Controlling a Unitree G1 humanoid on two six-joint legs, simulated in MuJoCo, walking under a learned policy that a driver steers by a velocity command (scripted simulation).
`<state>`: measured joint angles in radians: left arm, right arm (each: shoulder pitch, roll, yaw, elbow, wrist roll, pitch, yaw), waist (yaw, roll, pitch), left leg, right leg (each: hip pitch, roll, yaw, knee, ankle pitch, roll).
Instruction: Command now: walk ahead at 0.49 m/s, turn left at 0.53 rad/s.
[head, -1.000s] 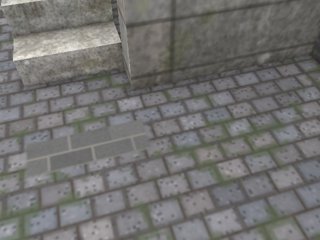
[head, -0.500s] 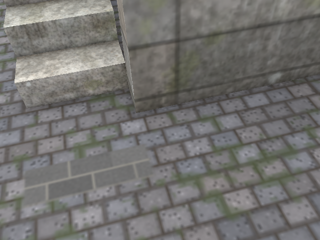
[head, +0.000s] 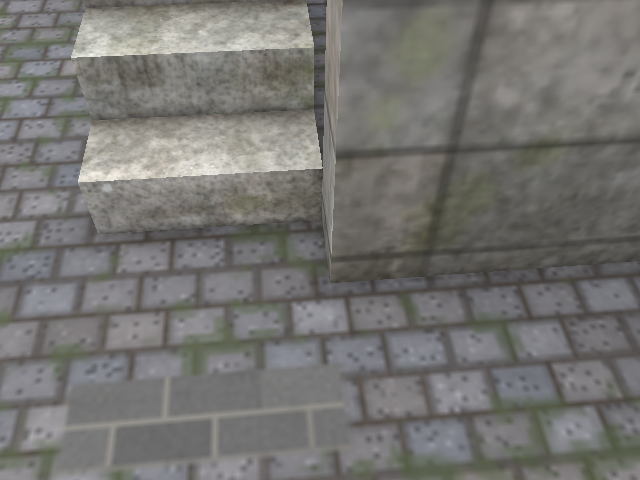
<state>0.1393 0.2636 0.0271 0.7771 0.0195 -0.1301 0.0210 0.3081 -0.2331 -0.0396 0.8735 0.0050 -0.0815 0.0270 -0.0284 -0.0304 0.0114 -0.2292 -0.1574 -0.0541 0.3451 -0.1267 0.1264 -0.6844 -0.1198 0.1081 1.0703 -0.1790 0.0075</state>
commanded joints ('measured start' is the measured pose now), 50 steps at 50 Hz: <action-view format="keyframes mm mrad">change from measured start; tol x32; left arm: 1 3 49 14 -65 9 11 17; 50 147 114 37 -31 -14 54 -1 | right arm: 1 -45 -160 -38 -92 9 -19 -24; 50 -59 -152 -42 -203 3 -23 2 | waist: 1 28 70 17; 13 102 -197 -342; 35 88 -79 45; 40 -28 321 -449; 50 64 86 -16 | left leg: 1 -209 204 -188 -160 81 146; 11 46 231 -395 148 5 60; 15 -650 140 -134 962 -376 -82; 34 -464 210 76 324 75 -64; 38 112 78 135 183 52 59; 40 697 541 -755 43 -7 315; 50 21 315 -122 -156 337 140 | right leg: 1 144 41 -63 -235 190 35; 11 422 109 -32 -669 87 -35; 14 1056 -346 694 -754 -274 -301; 20 579 -130 107 -901 61 -172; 34 730 -154 -223 -849 325 -113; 37 716 -149 -283 -543 842 -100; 38 584 -116 -304 -326 815 -69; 40 -48 108 -130 315 -415 -4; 50 8 -50 -60 18 44 36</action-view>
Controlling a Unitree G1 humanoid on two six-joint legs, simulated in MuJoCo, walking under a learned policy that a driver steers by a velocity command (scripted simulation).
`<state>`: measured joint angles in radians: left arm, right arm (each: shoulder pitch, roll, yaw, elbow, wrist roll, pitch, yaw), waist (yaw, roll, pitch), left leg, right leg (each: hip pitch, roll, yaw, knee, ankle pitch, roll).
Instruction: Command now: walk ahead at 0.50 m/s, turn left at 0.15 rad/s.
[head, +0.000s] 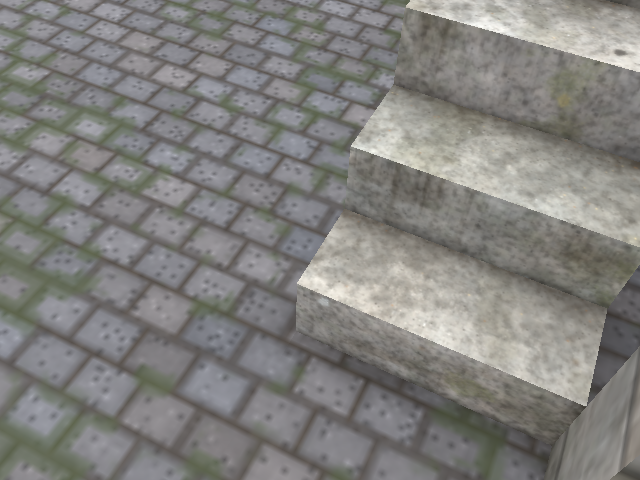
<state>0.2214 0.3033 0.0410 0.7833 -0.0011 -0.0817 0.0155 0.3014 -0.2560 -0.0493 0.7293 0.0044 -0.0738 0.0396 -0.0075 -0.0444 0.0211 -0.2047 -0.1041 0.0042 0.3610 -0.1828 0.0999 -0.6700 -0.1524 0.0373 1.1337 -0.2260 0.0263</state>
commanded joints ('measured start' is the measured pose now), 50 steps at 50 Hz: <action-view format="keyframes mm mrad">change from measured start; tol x32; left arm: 1 42 14 1 -44 71 41 -30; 50 224 96 66 64 -18 88 25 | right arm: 1 36 -128 -23 -7 -26 -22 -18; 50 -180 -91 -22 -5 -25 -26 -62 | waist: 1 40 93 5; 39 65 -55 71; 46 -88 315 -515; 50 44 134 -159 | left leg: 1 -34 223 -114 -196 404 134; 14 169 226 -85 275 623 38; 16 -318 -20 -18 789 -358 -15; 17 -364 50 -99 845 -295 -2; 40 -350 131 -39 133 209 -98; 45 724 558 -574 124 547 169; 50 87 427 -189 45 777 79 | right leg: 1 37 6 -70 -138 104 20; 10 52 74 -64 -522 151 -47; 14 549 105 -52 -681 78 -155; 16 872 -270 612 -848 3 -324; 34 629 -38 25 -1037 358 -203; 43 603 -27 83 -578 602 -122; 45 28 200 22 57 -455 -39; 50 37 95 64 318 -273 49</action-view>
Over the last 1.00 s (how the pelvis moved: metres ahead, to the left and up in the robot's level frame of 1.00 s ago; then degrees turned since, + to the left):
0.49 0.12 0.00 31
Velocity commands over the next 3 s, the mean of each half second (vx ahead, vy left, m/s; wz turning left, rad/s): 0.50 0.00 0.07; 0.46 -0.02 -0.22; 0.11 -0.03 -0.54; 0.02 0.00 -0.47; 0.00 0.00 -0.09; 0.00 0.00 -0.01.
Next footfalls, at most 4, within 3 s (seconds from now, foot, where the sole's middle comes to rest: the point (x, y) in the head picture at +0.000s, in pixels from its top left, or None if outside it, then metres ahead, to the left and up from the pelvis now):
0.28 right None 0.31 -0.12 -0.78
0.88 left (265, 411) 0.63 0.12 -0.78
1.38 right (368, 449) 0.54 -0.10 -0.78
1.84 left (271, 419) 0.61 0.10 -0.78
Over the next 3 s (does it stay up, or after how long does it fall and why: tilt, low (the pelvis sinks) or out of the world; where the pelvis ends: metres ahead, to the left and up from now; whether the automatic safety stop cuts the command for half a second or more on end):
stays up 0.49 0.05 0.00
